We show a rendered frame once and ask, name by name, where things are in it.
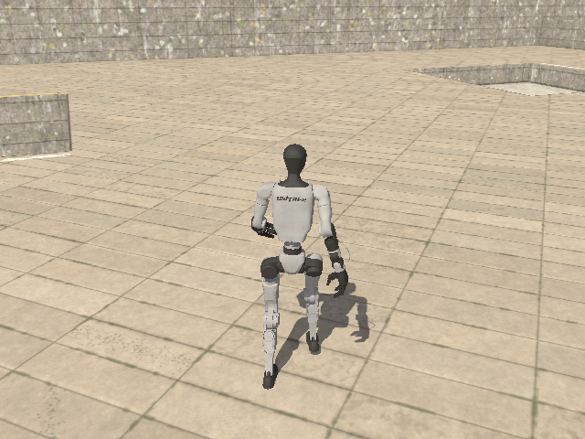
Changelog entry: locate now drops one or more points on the robot left hand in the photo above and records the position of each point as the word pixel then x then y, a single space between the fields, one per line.
pixel 271 231

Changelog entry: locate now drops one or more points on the left robot shin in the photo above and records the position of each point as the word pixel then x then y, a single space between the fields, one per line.
pixel 269 341

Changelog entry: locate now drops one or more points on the right robot upper arm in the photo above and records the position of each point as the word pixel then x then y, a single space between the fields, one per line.
pixel 324 209

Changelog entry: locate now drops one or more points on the robot left forearm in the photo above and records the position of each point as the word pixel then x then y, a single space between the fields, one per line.
pixel 255 229

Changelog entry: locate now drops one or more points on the robot right hand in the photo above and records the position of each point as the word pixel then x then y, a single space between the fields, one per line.
pixel 342 279

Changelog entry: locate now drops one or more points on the left robot upper arm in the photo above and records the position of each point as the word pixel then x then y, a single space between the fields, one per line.
pixel 261 204

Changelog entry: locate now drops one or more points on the robot right forearm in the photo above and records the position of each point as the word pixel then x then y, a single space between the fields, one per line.
pixel 331 244

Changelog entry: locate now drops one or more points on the right robot foot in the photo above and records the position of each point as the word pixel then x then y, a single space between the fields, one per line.
pixel 313 344

